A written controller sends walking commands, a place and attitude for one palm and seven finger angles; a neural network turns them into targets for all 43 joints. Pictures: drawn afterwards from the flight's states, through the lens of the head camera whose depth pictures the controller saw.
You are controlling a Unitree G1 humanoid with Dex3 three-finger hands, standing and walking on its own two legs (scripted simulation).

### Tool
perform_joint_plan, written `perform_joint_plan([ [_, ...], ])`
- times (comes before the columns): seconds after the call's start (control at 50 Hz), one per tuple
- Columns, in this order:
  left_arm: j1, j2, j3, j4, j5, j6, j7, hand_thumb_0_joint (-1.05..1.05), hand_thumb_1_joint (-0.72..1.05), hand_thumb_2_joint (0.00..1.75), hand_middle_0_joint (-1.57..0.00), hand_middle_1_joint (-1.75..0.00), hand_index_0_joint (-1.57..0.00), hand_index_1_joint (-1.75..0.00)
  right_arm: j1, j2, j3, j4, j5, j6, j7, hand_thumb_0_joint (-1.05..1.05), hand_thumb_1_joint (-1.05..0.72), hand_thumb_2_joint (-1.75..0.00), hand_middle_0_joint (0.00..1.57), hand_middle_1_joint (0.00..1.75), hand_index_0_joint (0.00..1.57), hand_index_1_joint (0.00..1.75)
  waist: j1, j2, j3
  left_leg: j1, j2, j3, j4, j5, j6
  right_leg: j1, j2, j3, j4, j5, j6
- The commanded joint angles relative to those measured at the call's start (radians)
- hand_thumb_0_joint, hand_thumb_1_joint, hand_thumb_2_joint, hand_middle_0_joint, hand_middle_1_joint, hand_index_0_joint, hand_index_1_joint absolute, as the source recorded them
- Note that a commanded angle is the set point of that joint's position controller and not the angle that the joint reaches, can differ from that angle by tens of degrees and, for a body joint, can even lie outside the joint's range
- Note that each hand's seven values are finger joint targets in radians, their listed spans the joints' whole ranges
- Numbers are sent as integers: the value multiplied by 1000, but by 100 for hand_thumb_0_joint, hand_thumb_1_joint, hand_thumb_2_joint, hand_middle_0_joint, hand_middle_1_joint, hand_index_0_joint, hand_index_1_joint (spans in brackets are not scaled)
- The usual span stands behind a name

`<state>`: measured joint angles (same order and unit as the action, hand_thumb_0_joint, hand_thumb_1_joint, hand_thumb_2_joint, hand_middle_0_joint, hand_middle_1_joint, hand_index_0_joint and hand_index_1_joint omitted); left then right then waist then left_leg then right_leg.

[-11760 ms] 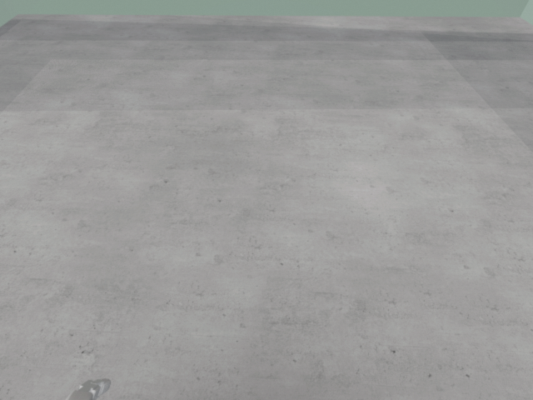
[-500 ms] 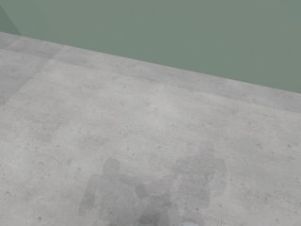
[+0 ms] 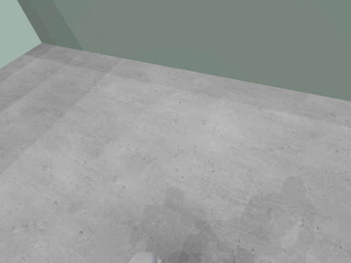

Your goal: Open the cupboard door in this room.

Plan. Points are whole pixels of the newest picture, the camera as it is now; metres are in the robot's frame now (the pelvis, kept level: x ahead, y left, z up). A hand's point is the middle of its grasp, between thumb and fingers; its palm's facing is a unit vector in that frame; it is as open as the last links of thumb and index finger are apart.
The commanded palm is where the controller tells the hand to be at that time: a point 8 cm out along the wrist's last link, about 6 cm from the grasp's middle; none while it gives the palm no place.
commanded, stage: turn or walk to find it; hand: left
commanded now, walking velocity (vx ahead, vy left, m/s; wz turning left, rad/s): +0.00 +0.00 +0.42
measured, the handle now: out of the picture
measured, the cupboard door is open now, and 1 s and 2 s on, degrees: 0 0 0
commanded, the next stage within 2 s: none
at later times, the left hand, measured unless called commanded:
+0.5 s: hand out of the picture -0.03 +0.29 -0.18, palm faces +0.26 -0.94 -0.23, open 7.3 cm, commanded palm none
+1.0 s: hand out of the picture -0.02 +0.21 -0.14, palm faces +0.37 -0.88 -0.28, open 7.3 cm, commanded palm none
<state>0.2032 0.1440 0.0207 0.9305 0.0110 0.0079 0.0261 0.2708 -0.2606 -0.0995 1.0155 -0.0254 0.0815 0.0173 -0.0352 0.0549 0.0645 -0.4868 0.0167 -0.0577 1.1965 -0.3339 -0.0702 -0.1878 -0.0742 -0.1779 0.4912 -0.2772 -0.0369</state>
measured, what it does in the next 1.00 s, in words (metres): steps on the spot, turning left: left foot, then right foot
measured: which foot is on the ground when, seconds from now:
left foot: up 0.00-0.26, down 0.28-0.88, up 0.90-1.00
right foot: down 0.00-0.28, up 0.30-0.86, down 0.88-1.00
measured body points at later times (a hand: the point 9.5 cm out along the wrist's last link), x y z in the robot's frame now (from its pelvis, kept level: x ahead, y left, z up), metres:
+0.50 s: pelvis -0.03 +0.07 +0.00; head -0.01 +0.11 +0.45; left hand -0.04 +0.34 -0.16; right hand +0.12 -0.15 -0.12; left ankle -0.05 +0.15 -0.74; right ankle -0.03 -0.10 -0.65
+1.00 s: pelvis -0.05 +0.00 +0.00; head -0.02 -0.03 +0.45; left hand -0.04 +0.26 -0.12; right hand +0.05 -0.24 -0.17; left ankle -0.10 +0.14 -0.67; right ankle -0.01 -0.08 -0.74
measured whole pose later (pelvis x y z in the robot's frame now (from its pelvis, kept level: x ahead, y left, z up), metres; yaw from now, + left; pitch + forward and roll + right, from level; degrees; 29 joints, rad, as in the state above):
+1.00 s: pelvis -0.05 +0.00 +0.00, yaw +23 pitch -2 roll +2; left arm 0.15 0.16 0.02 0.91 0.01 0.02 0.03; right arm 0.29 -0.24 -0.10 1.00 -0.03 0.08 0.01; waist -0.05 0.06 0.06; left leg -0.48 -0.06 -0.06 1.05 -0.41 -0.03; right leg -0.22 -0.05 -0.09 0.52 -0.28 -0.03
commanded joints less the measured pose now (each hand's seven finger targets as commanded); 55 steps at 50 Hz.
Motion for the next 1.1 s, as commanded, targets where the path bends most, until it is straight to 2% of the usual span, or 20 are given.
perform_joint_plan([
  [0.0,55,209,56,-45,8,-24,12,0,90,90,-20,-30,-20,-30,-62,-49,4,-72,2,-17,-5,0,-90,-90,20,30,20,30,54,-198,-21,-79,27,19,-59,-38,-13,78,-264,198,-197,247,-85],
  [0.14,99,269,76,-7,23,-12,7,0,90,90,-20,-30,-20,-30,-138,-20,29,-102,19,-40,-8,0,-90,-90,20,30,20,30,91,-253,-75,85,17,115,-420,-153,11,112,-303,156,-101,441,-118],
  [0.2,69,277,78,0,16,-5,3,0,90,90,-20,-30,-20,-30,-74,-31,29,-89,19,-53,-10,0,-90,-90,20,30,20,30,45,-245,-112,232,-1,149,-643,9,26,67,-277,91,-9,419,-58],
  [0.22,52,265,75,0,7,1,2,0,90,90,-20,-30,-20,-30,-35,-53,25,-80,18,-59,-8,0,-90,-90,20,30,20,30,18,-179,-129,349,16,130,-769,142,36,-10,-253,52,69,330,-11],
  [0.24,73,220,68,-19,-1,9,-1,0,90,90,-20,-30,-20,-30,-9,-129,9,-81,12,-71,-10,0,-90,-90,20,30,20,30,2,21,-161,485,161,-61,-846,286,93,-175,-164,-3,239,116,55],
  [0.26,36,155,47,-56,-1,15,-4,0,90,90,-20,-30,-20,-30,30,-219,-12,-81,8,-70,-17,0,-90,-90,20,30,20,30,-23,259,-125,507,376,-318,-881,616,201,-375,-49,1,427,-356,115],
  [0.28,-9,177,47,-62,6,28,1,0,90,90,-20,-30,-20,-30,42,-234,-12,-70,5,-60,-20,0,-90,-90,20,30,20,30,-33,169,-115,421,413,-270,-873,594,259,-334,-56,91,536,-369,99],
  [0.32,-42,185,57,-37,8,39,-3,0,90,90,-20,-30,-20,-30,-51,-166,5,-83,3,-64,-38,0,-90,-90,20,30,20,30,-3,200,-40,330,303,-216,-900,452,222,-357,-65,149,603,-245,100],
  [0.34,-38,192,60,-27,7,37,-9,0,90,90,-20,-30,-20,-30,-89,-150,14,-99,2,-65,-40,0,-90,-90,20,30,20,30,8,150,-12,307,271,-191,-899,445,214,-360,-57,156,627,-190,103],
  [0.4,11,187,58,2,8,29,-16,0,90,90,-20,-30,-20,-30,-89,-136,20,-106,10,-78,-41,0,-90,-90,20,30,20,30,31,71,-63,400,208,-126,-876,564,198,-367,-34,153,649,-102,120],
  [0.66,-129,159,47,-73,-1,24,-2,0,90,90,-20,-30,-20,-30,23,-128,0,-89,0,-73,-38,0,-90,-90,20,30,20,30,-15,81,-98,426,218,-289,-850,577,255,-312,4,183,429,-176,128],
  [0.74,-106,149,45,-74,-8,19,0,0,90,90,-20,-30,-20,-30,0,-131,-3,-97,-4,-65,-35,0,-90,-90,20,30,20,30,1,94,-109,326,192,-328,-835,545,246,-168,41,171,260,-167,106],
  [0.8,-15,157,50,-54,-11,11,4,0,90,90,-20,-30,-20,-30,-32,-125,-7,-107,2,-60,-31,0,-90,-90,20,30,20,30,50,80,-130,204,142,-318,-794,407,203,22,51,154,23,4,93],
  [0.82,13,184,55,-45,-7,3,7,0,90,90,-20,-30,-20,-30,-36,-104,-5,-109,9,-60,-27,0,-90,-90,20,30,20,30,65,19,-129,110,100,-291,-751,302,162,141,21,173,-100,79,86],
  [0.84,47,248,68,-42,6,-7,14,0,90,90,-20,-30,-20,-30,-22,-51,2,-117,17,-60,-21,0,-90,-90,20,30,20,30,79,-163,-144,-45,9,-185,-611,69,101,264,-160,339,-201,17,40],
  [0.86,48,312,79,-56,14,-9,15,0,90,90,-20,-30,-20,-30,-28,-23,5,-142,13,-59,-24,0,-90,-90,20,30,20,30,85,-359,-107,-146,-109,-23,-374,-217,42,211,-385,565,-246,60,-75],
  [0.88,23,303,72,-74,5,-2,15,0,90,90,-20,-30,-20,-30,-47,-74,-10,-138,4,-47,-22,0,-90,-90,20,30,20,30,80,-246,-78,-90,-66,-50,-195,-235,47,40,-415,528,-258,47,-131],
  [0.92,-108,241,70,-102,2,-2,20,0,90,90,-20,-30,-20,-30,6,-65,-17,-96,-2,-20,-12,0,-90,-90,20,30,20,30,10,-221,1,-64,-32,-54,-35,-128,44,-102,-311,422,-296,-111,-93],
  [0.96,-130,195,52,-104,1,-12,12,0,90,90,-20,-30,-20,-30,44,-47,-11,-66,-4,-14,-4,0,-90,-90,20,30,20,30,-15,-181,29,-51,-17,-16,39,-25,26,-118,-222,268,-255,12,-55],
  [1.08,1,199,56,-61,5,-21,11,0,90,90,-20,-30,-20,-30,-10,-50,-5,-74,0,-15,-4,0,-90,-90,20,30,20,30,36,-218,-6,-84,15,7,-7,-3,-9,20,-238,214,-222,112,-73],
])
